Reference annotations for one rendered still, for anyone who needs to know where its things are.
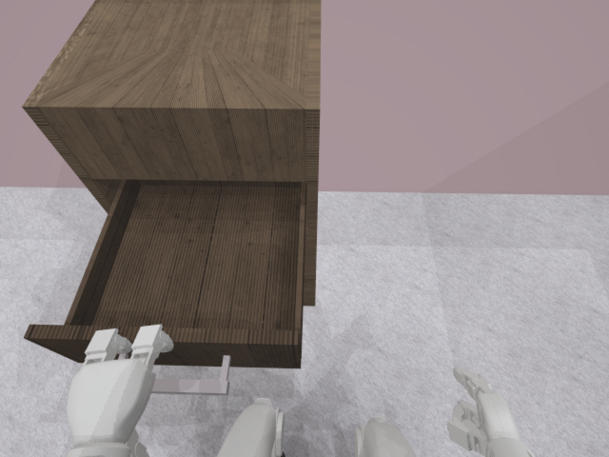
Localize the robot right forearm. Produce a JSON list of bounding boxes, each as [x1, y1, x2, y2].
[[486, 437, 535, 457]]

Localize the left robot hand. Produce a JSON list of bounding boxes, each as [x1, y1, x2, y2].
[[67, 324, 174, 457]]

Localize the drawer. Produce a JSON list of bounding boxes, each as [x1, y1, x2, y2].
[[24, 179, 307, 368]]

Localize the cabinet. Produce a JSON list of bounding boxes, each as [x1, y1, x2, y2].
[[22, 0, 322, 306]]

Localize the left robot thigh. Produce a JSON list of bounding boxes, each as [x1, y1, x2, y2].
[[217, 405, 285, 457]]

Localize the right robot hand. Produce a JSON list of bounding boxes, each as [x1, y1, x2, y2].
[[447, 367, 521, 457]]

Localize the handle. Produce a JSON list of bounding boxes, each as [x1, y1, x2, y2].
[[118, 353, 231, 395]]

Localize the right robot thigh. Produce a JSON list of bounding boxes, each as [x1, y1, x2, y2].
[[354, 423, 417, 457]]

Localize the robot thigh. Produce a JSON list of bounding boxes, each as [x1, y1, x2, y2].
[[217, 405, 285, 457], [354, 423, 417, 457]]

